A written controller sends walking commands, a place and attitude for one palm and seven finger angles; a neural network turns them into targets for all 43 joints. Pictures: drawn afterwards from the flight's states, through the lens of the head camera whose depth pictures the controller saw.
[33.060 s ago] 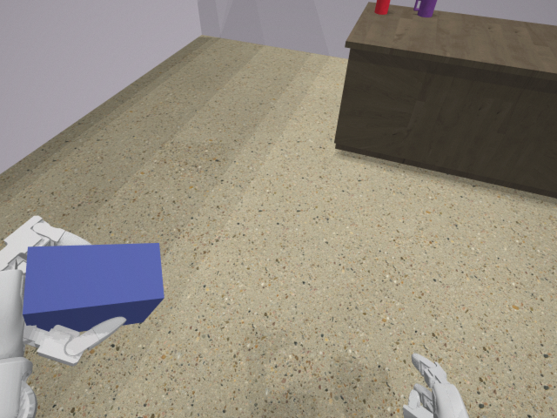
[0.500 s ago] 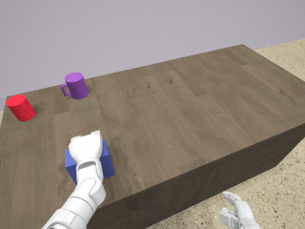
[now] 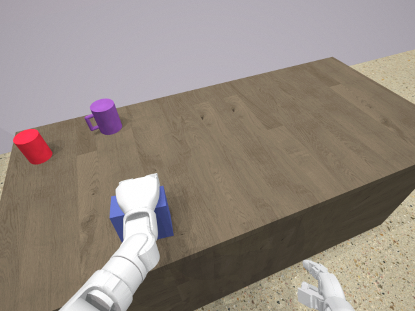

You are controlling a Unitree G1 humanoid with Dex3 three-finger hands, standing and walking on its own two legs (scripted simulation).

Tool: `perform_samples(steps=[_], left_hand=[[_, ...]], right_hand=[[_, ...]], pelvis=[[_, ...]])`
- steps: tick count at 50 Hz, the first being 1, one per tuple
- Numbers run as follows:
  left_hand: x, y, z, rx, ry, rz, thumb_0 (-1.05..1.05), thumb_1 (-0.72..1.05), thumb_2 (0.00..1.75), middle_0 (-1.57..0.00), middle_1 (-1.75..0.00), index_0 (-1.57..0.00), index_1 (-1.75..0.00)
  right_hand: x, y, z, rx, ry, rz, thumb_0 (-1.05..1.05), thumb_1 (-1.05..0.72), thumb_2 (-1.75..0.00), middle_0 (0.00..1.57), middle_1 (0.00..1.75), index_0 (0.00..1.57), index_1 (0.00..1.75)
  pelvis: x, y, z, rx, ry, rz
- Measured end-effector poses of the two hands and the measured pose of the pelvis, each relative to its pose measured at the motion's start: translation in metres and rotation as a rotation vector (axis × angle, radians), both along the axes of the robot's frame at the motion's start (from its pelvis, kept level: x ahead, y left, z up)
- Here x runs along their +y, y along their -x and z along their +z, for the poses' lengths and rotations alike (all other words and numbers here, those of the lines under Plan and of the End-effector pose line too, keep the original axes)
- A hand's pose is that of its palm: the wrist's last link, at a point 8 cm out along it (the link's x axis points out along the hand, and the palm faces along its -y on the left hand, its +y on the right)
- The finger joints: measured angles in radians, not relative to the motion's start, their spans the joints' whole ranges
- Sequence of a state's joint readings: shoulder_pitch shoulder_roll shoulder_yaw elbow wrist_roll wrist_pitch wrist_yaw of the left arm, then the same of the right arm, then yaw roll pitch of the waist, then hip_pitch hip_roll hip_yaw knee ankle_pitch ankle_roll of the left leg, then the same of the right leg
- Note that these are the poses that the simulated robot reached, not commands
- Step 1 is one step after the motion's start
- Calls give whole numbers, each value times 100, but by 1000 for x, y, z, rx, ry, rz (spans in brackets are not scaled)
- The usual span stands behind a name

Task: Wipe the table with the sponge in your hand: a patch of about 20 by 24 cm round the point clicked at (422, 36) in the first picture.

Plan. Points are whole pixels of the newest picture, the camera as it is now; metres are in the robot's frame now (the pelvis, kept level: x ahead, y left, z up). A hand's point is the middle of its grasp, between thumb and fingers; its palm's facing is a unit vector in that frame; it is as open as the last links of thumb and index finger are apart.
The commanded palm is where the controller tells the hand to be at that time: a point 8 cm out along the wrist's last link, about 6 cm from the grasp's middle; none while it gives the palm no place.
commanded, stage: slide across to the third lane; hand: left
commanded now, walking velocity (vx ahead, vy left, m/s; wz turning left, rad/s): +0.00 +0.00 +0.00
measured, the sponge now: (145, 221) +0.32 +0.19 -0.05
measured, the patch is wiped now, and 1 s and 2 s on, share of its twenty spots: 0.80 0.90 1.00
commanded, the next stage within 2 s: wipe forward along the third lane in 0.18 s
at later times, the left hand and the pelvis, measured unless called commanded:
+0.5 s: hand (162, 200) +0.35 +0.15 -0.01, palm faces -0.09 -0.04 -0.99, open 10.3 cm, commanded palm +0.33 +0.15 +0.03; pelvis -0.01 -0.02 +0.00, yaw -1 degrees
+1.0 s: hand (159, 184) +0.40 +0.17 -0.01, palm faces -0.10 +0.01 -0.99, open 10.3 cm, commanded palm +0.38 +0.17 +0.02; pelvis -0.03 -0.03 -0.01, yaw -1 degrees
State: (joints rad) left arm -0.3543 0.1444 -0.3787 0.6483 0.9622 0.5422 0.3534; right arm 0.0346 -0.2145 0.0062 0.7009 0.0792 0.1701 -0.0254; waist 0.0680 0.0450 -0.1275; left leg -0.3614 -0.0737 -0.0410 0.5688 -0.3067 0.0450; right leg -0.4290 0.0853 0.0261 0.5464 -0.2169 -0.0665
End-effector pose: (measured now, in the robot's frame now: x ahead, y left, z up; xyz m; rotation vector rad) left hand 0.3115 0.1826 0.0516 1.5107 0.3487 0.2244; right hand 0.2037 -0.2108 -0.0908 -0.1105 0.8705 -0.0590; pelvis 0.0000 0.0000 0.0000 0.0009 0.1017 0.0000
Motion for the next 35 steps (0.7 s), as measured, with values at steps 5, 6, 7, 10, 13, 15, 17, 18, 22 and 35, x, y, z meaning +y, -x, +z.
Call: perform_samples(steps=[5,6,7,10,13,15,17,18,22,35], left_hand=[[-14,-7,0,1,-3,-4,0,-50,105,-69,-133,-70,-133],[-17,-8,0,2,-5,-5,0,-50,105,-69,-133,-70,-133],[-20,-9,0,4,-8,-6,0,-50,105,-69,-133,-70,-133],[-27,-11,0,5,-10,-8,0,-50,105,-69,-133,-70,-133],[-34,-13,-1,6,-9,-9,0,-50,105,-69,-133,-70,-133],[-36,-14,-1,6,-7,-5,0,-50,105,-69,-133,-70,-133],[-38,-14,-2,9,-8,0,0,-50,105,-69,-133,-70,-133],[-38,-15,-2,11,-5,6,0,-50,105,-69,-132,-70,-133],[-36,-21,-3,21,-2,27,0,-50,105,-70,-132,-71,-132],[-27,-46,-4,32,-45,47,0,-51,105,-71,-131,-72,-131]], right_hand=[[-2,-1,0,1,-9,2,1,-90,-90,20,30,20,30],[-3,-2,0,2,-10,1,1,-90,-90,20,30,20,30],[-4,-2,1,3,-11,1,1,-90,-90,20,30,20,30],[-8,-1,0,7,-12,-1,1,-90,-90,20,30,20,30],[-12,0,0,12,-11,-6,1,-90,-90,20,30,20,30],[-16,2,1,15,-9,-13,1,-90,-90,20,30,20,30],[-19,4,1,17,-3,-20,1,-90,-90,20,30,20,30],[-21,5,1,20,2,-24,1,-90,-90,20,30,20,30],[-30,12,0,29,23,-42,1,-90,-90,20,30,20,30],[-57,64,-22,125,69,-119,0,-90,-90,20,30,20,30]], pelvis=[[-5,1,0,5,-3,-4],[-5,1,0,6,-4,-4],[-6,1,0,7,-5,-4],[-9,1,1,10,-6,-6],[-12,2,1,12,-7,-8],[-14,2,1,13,-8,-10],[-16,3,1,14,-9,-12],[-17,4,1,15,-10,-13],[-21,8,1,22,-13,-14],[-27,17,-4,81,-19,-26]])
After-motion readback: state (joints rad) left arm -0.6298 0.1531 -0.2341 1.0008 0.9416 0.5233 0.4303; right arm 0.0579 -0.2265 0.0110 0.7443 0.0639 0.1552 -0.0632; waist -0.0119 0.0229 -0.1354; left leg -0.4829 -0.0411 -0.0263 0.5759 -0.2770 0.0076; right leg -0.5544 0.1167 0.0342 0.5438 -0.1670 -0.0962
